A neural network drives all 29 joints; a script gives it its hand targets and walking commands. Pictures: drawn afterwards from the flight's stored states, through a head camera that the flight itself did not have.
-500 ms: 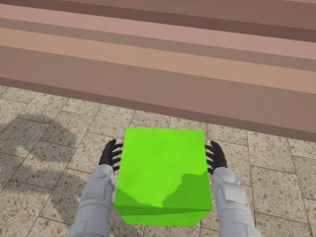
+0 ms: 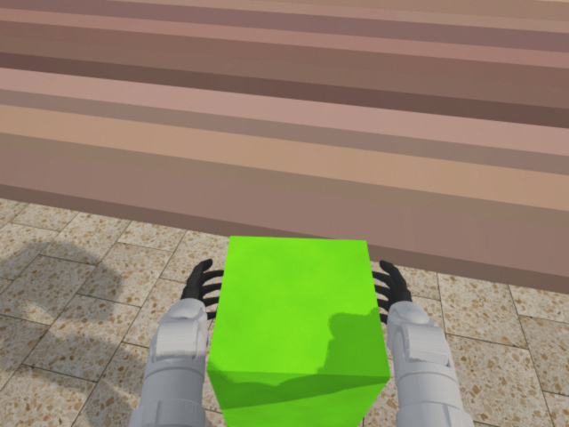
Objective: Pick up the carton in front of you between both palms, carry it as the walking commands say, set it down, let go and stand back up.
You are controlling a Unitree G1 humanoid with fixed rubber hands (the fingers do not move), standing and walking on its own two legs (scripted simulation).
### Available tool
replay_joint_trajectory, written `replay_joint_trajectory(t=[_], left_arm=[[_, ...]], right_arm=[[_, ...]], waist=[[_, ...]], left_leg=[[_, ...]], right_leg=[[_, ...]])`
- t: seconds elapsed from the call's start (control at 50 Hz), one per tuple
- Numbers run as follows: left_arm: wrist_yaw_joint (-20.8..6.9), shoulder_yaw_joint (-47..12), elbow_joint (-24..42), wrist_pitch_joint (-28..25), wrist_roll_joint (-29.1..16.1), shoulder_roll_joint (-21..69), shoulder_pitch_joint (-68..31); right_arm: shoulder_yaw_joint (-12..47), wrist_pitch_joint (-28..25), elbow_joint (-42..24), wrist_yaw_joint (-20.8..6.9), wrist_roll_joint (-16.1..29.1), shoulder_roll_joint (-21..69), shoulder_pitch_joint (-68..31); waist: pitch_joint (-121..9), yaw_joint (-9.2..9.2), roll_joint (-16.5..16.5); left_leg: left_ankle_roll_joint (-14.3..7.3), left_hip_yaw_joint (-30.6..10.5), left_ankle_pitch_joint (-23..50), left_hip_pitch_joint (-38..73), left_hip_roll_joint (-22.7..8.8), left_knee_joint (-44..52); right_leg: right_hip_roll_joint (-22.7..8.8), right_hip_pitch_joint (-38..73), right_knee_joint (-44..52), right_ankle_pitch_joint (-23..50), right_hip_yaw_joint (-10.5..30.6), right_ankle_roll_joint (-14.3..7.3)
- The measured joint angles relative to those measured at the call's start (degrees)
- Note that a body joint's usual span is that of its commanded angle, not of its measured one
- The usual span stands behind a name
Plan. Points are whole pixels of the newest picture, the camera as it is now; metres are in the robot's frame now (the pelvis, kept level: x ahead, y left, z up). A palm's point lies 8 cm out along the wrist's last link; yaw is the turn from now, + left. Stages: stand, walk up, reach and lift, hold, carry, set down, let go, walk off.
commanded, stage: reach and lift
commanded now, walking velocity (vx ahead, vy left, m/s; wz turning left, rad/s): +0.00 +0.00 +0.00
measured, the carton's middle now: (294, 336) +0.30 +0.00 -0.05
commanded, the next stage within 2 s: hold in 0.74 s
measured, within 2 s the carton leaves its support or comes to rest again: neither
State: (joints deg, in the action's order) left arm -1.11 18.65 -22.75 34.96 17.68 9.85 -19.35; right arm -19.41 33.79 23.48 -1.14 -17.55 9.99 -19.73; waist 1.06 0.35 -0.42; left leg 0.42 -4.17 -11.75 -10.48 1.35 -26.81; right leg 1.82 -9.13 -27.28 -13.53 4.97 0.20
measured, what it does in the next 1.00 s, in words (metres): stands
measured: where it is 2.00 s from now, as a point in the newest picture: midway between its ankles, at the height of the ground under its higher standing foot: outside the picture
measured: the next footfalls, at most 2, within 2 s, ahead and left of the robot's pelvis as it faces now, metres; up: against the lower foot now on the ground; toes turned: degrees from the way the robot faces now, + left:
left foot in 1.60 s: +0.25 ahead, +0.10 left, +0.00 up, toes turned +8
right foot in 2.00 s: +0.54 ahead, -0.15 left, +0.00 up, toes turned -16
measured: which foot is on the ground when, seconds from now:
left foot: down 0.00-1.00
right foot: down 0.00-1.00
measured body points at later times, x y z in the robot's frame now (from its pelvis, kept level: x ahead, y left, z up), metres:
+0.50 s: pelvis +0.02 +0.00 +0.01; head -0.01 +0.01 +0.46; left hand +0.32 +0.15 +0.03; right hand +0.32 -0.15 +0.03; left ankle +0.04 +0.13 -0.74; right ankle +0.02 -0.12 -0.74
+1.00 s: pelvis +0.01 +0.00 +0.01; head -0.03 +0.00 +0.45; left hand +0.31 +0.15 +0.05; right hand +0.31 -0.15 +0.05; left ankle +0.04 +0.12 -0.74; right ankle +0.02 -0.12 -0.74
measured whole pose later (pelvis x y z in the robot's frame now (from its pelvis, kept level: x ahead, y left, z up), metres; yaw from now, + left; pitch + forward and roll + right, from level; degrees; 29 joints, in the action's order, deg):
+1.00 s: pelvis +0.01 +0.00 +0.01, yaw +0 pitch -8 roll +0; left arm -0.5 11.9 -12.1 44.0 15.2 8.6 -14.5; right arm -12.9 43.1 12.6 -0.8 -15.3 8.7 -15.0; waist 1.5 -0.1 -0.4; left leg 0.4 -4.4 -9.8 -2.0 1.2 -19.7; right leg 1.4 -0.5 -20.0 -11.5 5.0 0.1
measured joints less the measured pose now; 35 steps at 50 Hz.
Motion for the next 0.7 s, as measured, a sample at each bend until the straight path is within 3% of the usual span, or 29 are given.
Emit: replay_joint_trajectory(t=[0.7], left_arm=[[0.7, -6.1, 7.7, 4.9, -2.1, -1.3, 4.9]], right_arm=[[5.8, 5.0, -7.5, 0.1, 1.6, -1.2, 4.5]], waist=[[0.2, -0.02, 0.0]], left_leg=[[-0.1, 0.0, 1.3, 6.2, 0.0, 6.2]], right_leg=[[-0.4, 6.2, 6.2, 1.3, 0.2, 0.0]])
